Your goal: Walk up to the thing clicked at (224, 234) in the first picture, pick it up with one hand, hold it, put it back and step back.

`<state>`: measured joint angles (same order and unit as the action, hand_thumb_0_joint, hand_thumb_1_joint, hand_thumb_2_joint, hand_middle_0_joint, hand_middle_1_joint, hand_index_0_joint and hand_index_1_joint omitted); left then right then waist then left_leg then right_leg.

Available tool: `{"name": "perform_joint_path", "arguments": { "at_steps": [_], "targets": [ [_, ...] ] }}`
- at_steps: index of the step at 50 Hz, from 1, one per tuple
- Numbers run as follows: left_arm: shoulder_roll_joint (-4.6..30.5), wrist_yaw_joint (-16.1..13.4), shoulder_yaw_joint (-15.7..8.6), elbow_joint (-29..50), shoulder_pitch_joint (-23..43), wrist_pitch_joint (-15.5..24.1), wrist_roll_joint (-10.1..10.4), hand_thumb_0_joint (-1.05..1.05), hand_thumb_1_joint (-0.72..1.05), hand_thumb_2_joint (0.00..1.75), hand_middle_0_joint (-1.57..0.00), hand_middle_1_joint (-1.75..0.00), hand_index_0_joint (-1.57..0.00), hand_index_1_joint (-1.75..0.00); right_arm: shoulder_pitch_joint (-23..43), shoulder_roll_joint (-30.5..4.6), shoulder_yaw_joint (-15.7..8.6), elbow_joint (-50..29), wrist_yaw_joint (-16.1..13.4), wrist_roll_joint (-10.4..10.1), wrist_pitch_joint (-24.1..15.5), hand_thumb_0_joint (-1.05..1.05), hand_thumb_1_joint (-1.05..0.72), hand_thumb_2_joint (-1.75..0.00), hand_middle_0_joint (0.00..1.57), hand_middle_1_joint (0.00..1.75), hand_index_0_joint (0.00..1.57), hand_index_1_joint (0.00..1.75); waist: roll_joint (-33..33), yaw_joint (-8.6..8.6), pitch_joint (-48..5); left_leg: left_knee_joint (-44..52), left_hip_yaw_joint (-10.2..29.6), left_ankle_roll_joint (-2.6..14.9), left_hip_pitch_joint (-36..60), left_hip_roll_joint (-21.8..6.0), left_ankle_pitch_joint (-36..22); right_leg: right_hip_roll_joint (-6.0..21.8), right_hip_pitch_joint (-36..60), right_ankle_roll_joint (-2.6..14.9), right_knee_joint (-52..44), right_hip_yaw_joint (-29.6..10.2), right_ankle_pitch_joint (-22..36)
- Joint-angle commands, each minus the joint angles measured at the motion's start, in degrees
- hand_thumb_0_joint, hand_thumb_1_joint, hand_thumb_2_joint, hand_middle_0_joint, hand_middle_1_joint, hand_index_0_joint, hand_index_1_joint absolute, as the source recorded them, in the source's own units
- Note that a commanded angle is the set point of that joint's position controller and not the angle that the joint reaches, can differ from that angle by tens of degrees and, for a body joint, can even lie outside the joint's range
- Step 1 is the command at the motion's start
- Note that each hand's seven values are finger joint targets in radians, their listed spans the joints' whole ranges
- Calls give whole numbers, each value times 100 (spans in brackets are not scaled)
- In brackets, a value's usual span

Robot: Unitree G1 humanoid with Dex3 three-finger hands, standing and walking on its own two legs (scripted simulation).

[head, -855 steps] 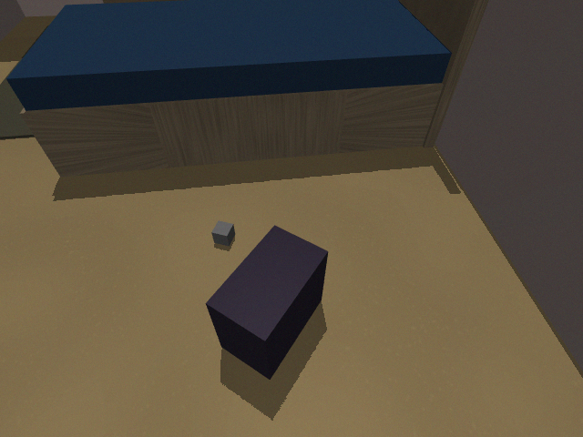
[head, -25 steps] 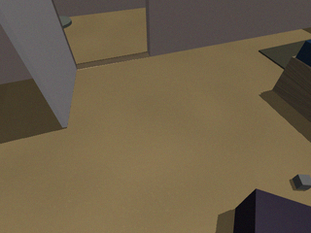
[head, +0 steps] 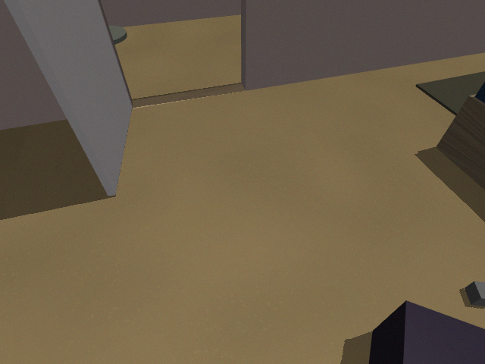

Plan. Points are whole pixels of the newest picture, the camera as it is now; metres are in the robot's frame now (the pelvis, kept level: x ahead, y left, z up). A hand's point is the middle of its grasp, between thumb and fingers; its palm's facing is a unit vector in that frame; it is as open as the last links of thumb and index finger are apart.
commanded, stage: stand
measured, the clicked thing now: (481, 293) +0.54 -0.99 -0.75
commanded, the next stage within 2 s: walk up in 1.92 s
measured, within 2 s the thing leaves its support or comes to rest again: neither
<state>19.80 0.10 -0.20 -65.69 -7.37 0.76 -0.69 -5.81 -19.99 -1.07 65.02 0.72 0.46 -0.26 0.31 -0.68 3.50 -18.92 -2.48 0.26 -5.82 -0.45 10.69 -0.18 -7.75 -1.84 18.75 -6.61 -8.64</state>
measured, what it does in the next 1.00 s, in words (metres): stands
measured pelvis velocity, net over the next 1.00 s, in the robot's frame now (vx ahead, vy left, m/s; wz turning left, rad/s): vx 0.02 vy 0.00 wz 0.02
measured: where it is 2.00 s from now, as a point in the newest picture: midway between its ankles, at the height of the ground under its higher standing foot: outside the picture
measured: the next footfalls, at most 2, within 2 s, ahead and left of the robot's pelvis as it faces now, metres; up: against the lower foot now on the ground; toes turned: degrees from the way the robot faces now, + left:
none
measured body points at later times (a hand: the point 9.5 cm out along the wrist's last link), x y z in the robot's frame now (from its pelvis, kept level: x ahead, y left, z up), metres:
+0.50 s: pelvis +0.01 +0.00 +0.00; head +0.02 +0.00 +0.45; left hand +0.09 +0.30 -0.13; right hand +0.09 -0.30 -0.13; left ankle +0.00 +0.11 -0.75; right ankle +0.02 -0.14 -0.75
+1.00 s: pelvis +0.02 +0.00 +0.00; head +0.03 +0.00 +0.45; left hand +0.08 +0.30 -0.13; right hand +0.10 -0.30 -0.13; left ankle +0.00 +0.11 -0.75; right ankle +0.02 -0.14 -0.75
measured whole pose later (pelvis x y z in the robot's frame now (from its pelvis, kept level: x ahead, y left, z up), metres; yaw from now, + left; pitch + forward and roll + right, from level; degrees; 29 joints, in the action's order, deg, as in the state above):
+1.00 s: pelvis +0.02 +0.00 +0.00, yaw +1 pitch -2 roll +0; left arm 19.9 -0.1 0.2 -64.6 -7.0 0.6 -0.6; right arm -5.9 -20.2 -0.4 64.2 0.4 0.3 -0.4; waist 0.2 -0.3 3.6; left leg -18.9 -1.4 0.5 -5.3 0.0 11.8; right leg 0.4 -6.6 -2.0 18.4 -5.5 -10.1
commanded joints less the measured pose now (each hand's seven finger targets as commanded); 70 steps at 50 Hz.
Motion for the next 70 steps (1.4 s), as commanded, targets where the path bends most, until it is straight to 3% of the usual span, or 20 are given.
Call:
{"name": "perform_joint_path", "arguments": {
  "at_steps": [1,5,8,11,29,34,40,46,53,61,70],
  "targets": [
    [1213,-68,-179,410,289,130,13,0,90,90,-20,-30,-20,-30,278,-1247,-258,-327,-53,4,-114,0,-90,-90,20,30,20,30,-122,-31,-345,415,668,137,182,-717,169,560,-309,275,-302,-364,343],
    [1205,-66,-176,411,195,121,12,0,90,90,-20,-30,-20,-30,296,-1265,-249,-331,-49,0,-108,0,-90,-90,20,30,20,30,-33,5,-420,442,690,148,85,-701,235,555,-186,271,-265,-317,415],
    [1236,-80,-180,416,204,133,22,0,90,90,-20,-30,-20,-30,236,-1222,-220,-327,-50,-8,-128,0,-90,-90,20,30,20,30,-132,3,-565,307,660,146,242,-719,-461,595,-81,267,-172,-298,805],
    [1247,-82,-171,436,211,139,34,0,90,90,-20,-30,-20,-30,173,-1225,-210,-307,-62,-10,-132,0,-90,-90,20,30,20,30,-127,-25,-619,243,629,140,297,-725,-776,615,-28,266,-171,-289,1061],
    [1212,-80,-181,453,298,93,23,0,90,90,-20,-30,-20,-30,238,-1245,-183,-396,-79,0,-136,0,-90,-90,20,30,20,30,-23,46,-436,396,705,121,13,-732,-451,598,107,262,-179,-202,687],
    [1231,-78,-178,472,270,109,20,0,90,90,-20,-30,-20,-30,214,-1238,-184,-407,-79,-8,-151,0,-90,-90,20,30,20,30,-55,46,-544,309,662,124,202,-724,-794,626,100,265,-186,-208,941],
    [1204,-80,-167,466,234,91,17,0,90,90,-20,-30,-20,-30,264,-1268,-196,-405,-85,-8,-128,0,-90,-90,20,30,20,30,-10,50,-526,313,666,132,199,-715,-594,630,54,264,-214,-187,834],
    [1213,-92,-170,464,215,96,24,0,90,90,-20,-30,-20,-30,239,-1270,-200,-413,-97,-6,-144,0,-90,-90,20,30,20,30,-2,42,-625,242,647,120,373,-726,-1087,619,61,259,-132,-160,1082],
    [1216,-100,-157,453,162,108,20,0,90,90,-20,-30,-20,-30,215,-1253,-191,-421,-94,-24,-124,0,-90,-90,20,30,20,30,-59,30,-577,184,634,140,374,-710,-1083,639,98,248,-170,-155,1231],
    [1234,-99,-179,458,167,95,10,0,90,90,-20,-30,-20,-30,199,-1251,-189,-455,-93,-14,-121,0,-90,-90,20,30,20,30,-18,39,-423,293,667,147,201,-700,-686,625,56,249,-224,-155,867],
    [1269,-88,-189,504,211,104,13,0,90,90,-20,-30,-20,-30,152,-1229,-190,-468,-95,-12,-146,0,-90,-90,20,30,20,30,-41,32,-546,279,678,131,260,-711,-942,652,145,280,-165,-149,991]
  ]
}}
